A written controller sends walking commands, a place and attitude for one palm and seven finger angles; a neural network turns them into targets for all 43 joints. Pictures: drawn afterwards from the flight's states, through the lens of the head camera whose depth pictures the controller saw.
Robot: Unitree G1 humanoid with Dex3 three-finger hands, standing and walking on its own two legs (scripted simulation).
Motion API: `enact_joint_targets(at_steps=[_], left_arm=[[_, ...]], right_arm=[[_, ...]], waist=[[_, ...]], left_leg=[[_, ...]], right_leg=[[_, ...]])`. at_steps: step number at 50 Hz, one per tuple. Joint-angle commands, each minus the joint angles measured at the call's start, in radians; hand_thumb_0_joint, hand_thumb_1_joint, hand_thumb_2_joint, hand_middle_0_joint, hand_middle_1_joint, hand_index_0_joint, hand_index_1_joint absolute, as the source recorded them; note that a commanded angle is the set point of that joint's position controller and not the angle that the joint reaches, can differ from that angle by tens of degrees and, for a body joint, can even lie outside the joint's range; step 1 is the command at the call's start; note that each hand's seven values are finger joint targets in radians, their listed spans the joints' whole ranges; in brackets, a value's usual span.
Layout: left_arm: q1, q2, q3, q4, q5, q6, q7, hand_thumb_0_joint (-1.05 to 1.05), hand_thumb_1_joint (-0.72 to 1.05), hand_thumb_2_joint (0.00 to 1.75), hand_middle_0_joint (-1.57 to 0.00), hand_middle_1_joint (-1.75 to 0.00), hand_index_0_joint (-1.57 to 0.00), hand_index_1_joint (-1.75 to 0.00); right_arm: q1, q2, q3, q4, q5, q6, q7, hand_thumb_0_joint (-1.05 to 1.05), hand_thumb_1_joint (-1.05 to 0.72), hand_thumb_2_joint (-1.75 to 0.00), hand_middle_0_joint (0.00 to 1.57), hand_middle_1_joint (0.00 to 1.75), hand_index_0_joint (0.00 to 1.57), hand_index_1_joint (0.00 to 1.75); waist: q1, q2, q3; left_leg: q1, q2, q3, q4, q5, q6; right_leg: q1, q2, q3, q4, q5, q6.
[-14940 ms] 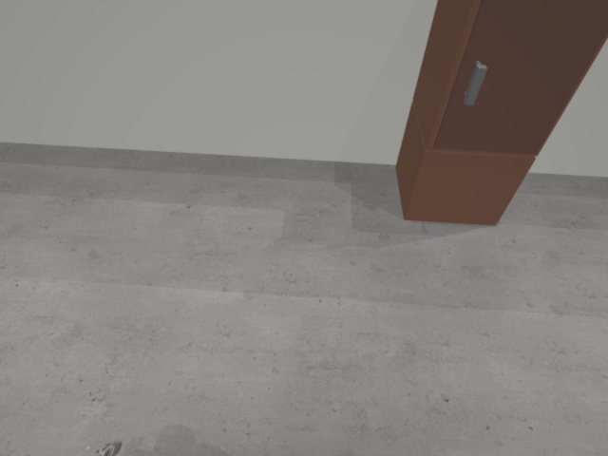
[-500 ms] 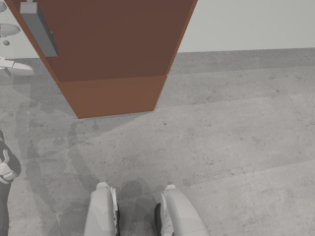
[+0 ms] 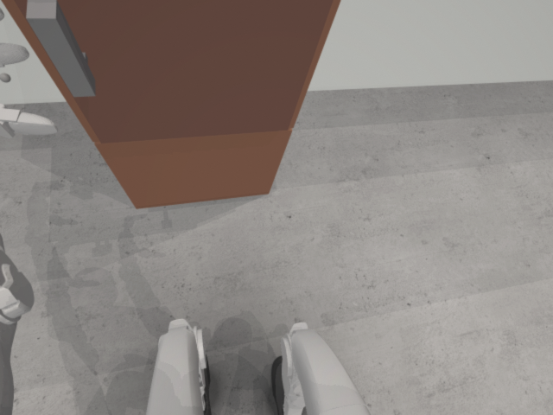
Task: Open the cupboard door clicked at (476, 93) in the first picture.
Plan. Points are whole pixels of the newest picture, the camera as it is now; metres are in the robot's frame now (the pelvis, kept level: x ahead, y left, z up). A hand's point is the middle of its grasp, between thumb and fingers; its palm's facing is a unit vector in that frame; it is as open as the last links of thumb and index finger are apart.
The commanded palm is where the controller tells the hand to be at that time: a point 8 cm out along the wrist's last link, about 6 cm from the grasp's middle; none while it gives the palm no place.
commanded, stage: slide the fingers in behind the handle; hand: left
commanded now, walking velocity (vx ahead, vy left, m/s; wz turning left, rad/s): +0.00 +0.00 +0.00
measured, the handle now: (66, 40) +0.58 +0.24 +0.07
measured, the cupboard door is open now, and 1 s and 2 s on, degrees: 0 0 0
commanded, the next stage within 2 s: close the thumb around the handle in 1.50 s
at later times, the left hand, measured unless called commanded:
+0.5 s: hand (41, 76) +0.52 +0.26 +0.07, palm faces +0.12 -0.99 +0.00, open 14.0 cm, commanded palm +0.51 +0.28 +0.06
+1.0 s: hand (67, 75) +0.53 +0.24 +0.07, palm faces +0.14 -0.99 +0.00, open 14.0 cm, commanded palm +0.51 +0.25 +0.06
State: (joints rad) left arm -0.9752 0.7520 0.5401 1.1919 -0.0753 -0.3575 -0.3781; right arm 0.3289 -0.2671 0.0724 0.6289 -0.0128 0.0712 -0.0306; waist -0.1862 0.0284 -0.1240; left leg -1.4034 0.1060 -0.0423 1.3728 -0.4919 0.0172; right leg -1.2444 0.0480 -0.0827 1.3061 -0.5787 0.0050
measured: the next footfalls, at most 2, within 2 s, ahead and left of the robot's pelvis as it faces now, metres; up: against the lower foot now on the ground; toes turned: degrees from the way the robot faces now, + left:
none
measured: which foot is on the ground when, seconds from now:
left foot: down 0.00-1.00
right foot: down 0.00-1.00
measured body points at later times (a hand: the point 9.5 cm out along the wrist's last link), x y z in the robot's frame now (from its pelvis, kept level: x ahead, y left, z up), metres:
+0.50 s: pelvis +0.00 +0.00 +0.01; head +0.17 +0.05 +0.42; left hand +0.51 +0.31 +0.07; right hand +0.02 -0.27 -0.10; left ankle +0.06 +0.11 -0.60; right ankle +0.02 -0.13 -0.60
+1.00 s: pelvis +0.00 -0.01 +0.00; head +0.17 +0.04 +0.42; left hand +0.52 +0.29 +0.07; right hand +0.02 -0.27 -0.10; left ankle +0.06 +0.11 -0.60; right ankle +0.02 -0.13 -0.60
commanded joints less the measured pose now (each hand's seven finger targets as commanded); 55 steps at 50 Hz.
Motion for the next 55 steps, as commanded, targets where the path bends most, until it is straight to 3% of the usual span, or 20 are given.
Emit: enact_joint_targets(at_steps=[1,4,8,12,13,15,18,20,22,24,28,30,33,36,39,41,43,49,52,55], left_arm=[[-0.388,0.261,0.001,-0.218,-0.025,-0.058,0.005,0.00,-0.50,0.30,-0.30,-1.20,-0.30,-1.20],[-0.425,0.236,-0.019,-0.231,-0.019,-0.059,0.024,0.00,-0.50,0.30,-0.30,-1.20,-0.30,-1.20],[-0.420,0.224,-0.012,-0.227,-0.012,-0.066,0.056,0.00,-0.50,0.30,-0.30,-1.20,-0.30,-1.20],[-0.397,0.234,-0.005,-0.229,-0.001,-0.073,0.078,0.00,-0.50,0.30,-0.30,-1.20,-0.30,-1.20],[-0.418,0.197,-0.028,-0.247,-0.002,-0.082,0.079,0.00,-0.50,0.30,-0.30,-1.20,-0.30,-1.20],[-0.405,0.196,-0.023,-0.258,-0.001,-0.087,0.083,0.00,-0.50,0.30,-0.30,-1.20,-0.30,-1.20],[-0.384,0.175,-0.022,-0.244,-0.017,-0.092,0.080,0.00,-0.50,0.30,-0.30,-1.20,-0.30,-1.20],[-0.398,0.126,-0.061,-0.221,-0.017,-0.084,0.082,0.00,-0.50,0.30,-0.30,-1.20,-0.30,-1.20],[-0.411,0.151,-0.048,-0.212,-0.013,-0.081,0.093,0.00,-0.50,0.30,-0.30,-1.20,-0.30,-1.20],[-0.422,0.162,-0.040,-0.214,-0.003,-0.091,0.107,0.00,-0.50,0.30,-0.30,-1.20,-0.30,-1.20],[-0.443,0.118,-0.063,-0.242,-0.003,-0.113,0.129,0.00,-0.50,0.30,-0.30,-1.20,-0.30,-1.20],[-0.425,0.117,-0.059,-0.252,0.003,-0.116,0.136,0.00,-0.50,0.30,-0.30,-1.20,-0.30,-1.20],[-0.448,0.070,-0.093,-0.243,0.005,-0.118,0.142,0.00,-0.50,0.30,-0.30,-1.20,-0.30,-1.20],[-0.443,0.123,-0.046,-0.242,0.000,-0.113,0.154,0.00,-0.50,0.30,-0.30,-1.20,-0.30,-1.20],[-0.434,0.080,-0.074,-0.232,0.009,-0.117,0.164,0.00,-0.50,0.30,-0.30,-1.20,-0.30,-1.20],[-0.440,0.069,-0.087,-0.234,0.012,-0.120,0.169,0.00,-0.50,0.30,-0.30,-1.20,-0.30,-1.20],[-0.419,0.083,-0.070,-0.224,0.007,-0.124,0.167,0.00,-0.50,0.30,-0.30,-1.20,-0.30,-1.20],[-0.448,0.051,-0.099,-0.222,0.005,-0.124,0.169,0.00,-0.50,0.30,-0.30,-1.20,-0.30,-1.20],[-0.451,0.011,-0.125,-0.217,0.007,-0.120,0.174,0.00,-0.50,0.30,-0.30,-1.20,-0.30,-1.20],[-0.484,-0.011,-0.143,-0.250,0.010,-0.126,0.186,0.00,-0.50,0.30,-0.30,-1.20,-0.30,-1.20]], right_arm=[[0.196,-0.216,-0.082,-0.029,0.000,-0.015,-0.012,0.00,-0.90,-0.90,0.20,0.30,0.20,0.30],[0.196,-0.215,-0.082,-0.025,-0.003,-0.018,-0.011,0.00,-0.90,-0.90,0.20,0.30,0.20,0.30],[0.204,-0.212,-0.084,-0.024,-0.009,-0.021,-0.007,0.00,-0.90,-0.90,0.20,0.30,0.20,0.30],[0.201,-0.209,-0.083,-0.029,-0.011,-0.018,0.000,0.00,-0.90,-0.90,0.20,0.30,0.20,0.30],[0.204,-0.205,-0.085,-0.026,-0.012,-0.020,0.003,0.00,-0.90,-0.90,0.20,0.30,0.20,0.30],[0.205,-0.207,-0.091,-0.022,-0.012,-0.018,0.004,0.00,-0.90,-0.90,0.20,0.30,0.20,0.30],[0.206,-0.205,-0.091,-0.022,-0.010,-0.018,0.006,0.00,-0.90,-0.90,0.20,0.30,0.20,0.30],[0.200,-0.199,-0.092,-0.018,-0.008,-0.018,0.006,0.00,-0.90,-0.90,0.20,0.30,0.20,0.30],[0.201,-0.202,-0.089,-0.018,-0.009,-0.018,0.003,0.00,-0.90,-0.90,0.20,0.30,0.20,0.30],[0.202,-0.202,-0.089,-0.018,-0.011,-0.018,0.003,0.00,-0.90,-0.90,0.20,0.30,0.20,0.30],[0.207,-0.198,-0.092,-0.014,-0.019,-0.022,0.009,0.00,-0.90,-0.90,0.20,0.30,0.20,0.30],[0.206,-0.197,-0.096,-0.017,-0.020,-0.019,0.012,0.00,-0.90,-0.90,0.20,0.30,0.20,0.30],[0.210,-0.192,-0.098,-0.009,-0.020,-0.019,0.015,0.00,-0.90,-0.90,0.20,0.30,0.20,0.30],[0.208,-0.195,-0.096,-0.012,-0.019,-0.016,0.011,0.00,-0.90,-0.90,0.20,0.30,0.20,0.30],[0.207,-0.187,-0.097,-0.012,-0.020,-0.016,0.017,0.00,-0.90,-0.90,0.20,0.30,0.20,0.30],[0.206,-0.186,-0.097,-0.010,-0.021,-0.015,0.018,0.00,-0.90,-0.90,0.20,0.30,0.20,0.30],[0.210,-0.187,-0.095,-0.012,-0.021,-0.016,0.018,0.00,-0.90,-0.90,0.20,0.30,0.20,0.30],[0.204,-0.185,-0.098,-0.006,-0.020,-0.016,0.019,0.00,-0.90,-0.90,0.20,0.30,0.20,0.30],[0.208,-0.182,-0.101,-0.002,-0.021,-0.016,0.022,0.00,-0.90,-0.90,0.20,0.30,0.20,0.30],[0.213,-0.182,-0.105,0.002,-0.025,-0.015,0.023,0.00,-0.90,-0.90,0.20,0.30,0.20,0.30]], waist=[[-0.005,0.243,-0.562],[-0.011,0.269,-0.550],[-0.015,0.247,-0.555],[-0.002,0.242,-0.549],[-0.012,0.254,-0.558],[-0.009,0.246,-0.576],[-0.006,0.218,-0.562],[-0.022,0.215,-0.530],[-0.019,0.209,-0.509],[-0.019,0.217,-0.522],[-0.023,0.236,-0.547],[-0.012,0.243,-0.576],[-0.034,0.222,-0.550],[-0.015,0.206,-0.568],[-0.019,0.223,-0.558],[-0.030,0.195,-0.550],[-0.022,0.178,-0.553],[-0.033,0.202,-0.545],[-0.043,0.184,-0.539],[-0.039,0.235,-0.575]], left_leg=[[0.671,-0.025,-0.067,-0.132,0.332,0.017],[0.696,-0.023,-0.079,-0.145,0.309,0.012],[0.698,-0.025,-0.083,-0.144,0.325,0.014],[0.676,-0.027,-0.070,-0.152,0.323,0.012],[0.698,-0.027,-0.077,-0.149,0.337,0.012],[0.717,-0.025,-0.076,-0.152,0.345,0.010],[0.693,-0.030,-0.072,-0.155,0.329,0.013],[0.678,-0.030,-0.067,-0.156,0.309,0.014],[0.648,-0.033,-0.063,-0.159,0.276,0.016],[0.662,-0.031,-0.068,-0.158,0.287,0.013],[0.702,-0.032,-0.078,-0.159,0.310,0.011],[0.713,-0.033,-0.072,-0.157,0.334,0.008],[0.699,-0.035,-0.073,-0.153,0.317,0.013],[0.661,-0.038,-0.058,-0.149,0.313,0.015],[0.675,-0.038,-0.056,-0.148,0.321,0.013],[0.650,-0.040,-0.050,-0.145,0.304,0.018],[0.628,-0.042,-0.046,-0.140,0.314,0.020],[0.633,-0.041,-0.047,-0.138,0.298,0.018],[0.637,-0.042,-0.050,-0.139,0.293,0.018],[0.694,-0.042,-0.061,-0.143,0.325,0.013]], right_leg=[[0.047,0.023,0.021,-0.177,0.248,-0.029],[0.007,0.020,0.014,-0.174,0.223,-0.032],[0.009,0.020,0.013,-0.172,0.232,-0.033],[0.053,0.020,0.016,-0.180,0.237,-0.031],[0.033,0.022,0.014,-0.173,0.243,-0.034],[0.043,0.021,0.015,-0.180,0.251,-0.032],[0.065,0.023,0.017,-0.184,0.248,-0.033],[0.047,0.022,0.017,-0.193,0.240,-0.028],[0.056,0.021,0.020,-0.195,0.222,-0.028],[0.040,0.020,0.018,-0.186,0.222,-0.031],[0.030,0.019,0.016,-0.181,0.230,-0.034],[0.046,0.018,0.017,-0.180,0.245,-0.033],[0.036,0.020,0.019,-0.185,0.243,-0.031],[0.090,0.019,0.025,-0.188,0.253,-0.029],[0.069,0.019,0.025,-0.188,0.255,-0.029],[0.086,0.020,0.030,-0.196,0.254,-0.026],[0.114,0.022,0.034,-0.192,0.270,-0.028],[0.082,0.020,0.034,-0.192,0.254,-0.027],[0.077,0.020,0.028,-0.194,0.252,-0.026],[0.054,0.019,0.025,-0.187,0.262,-0.032]])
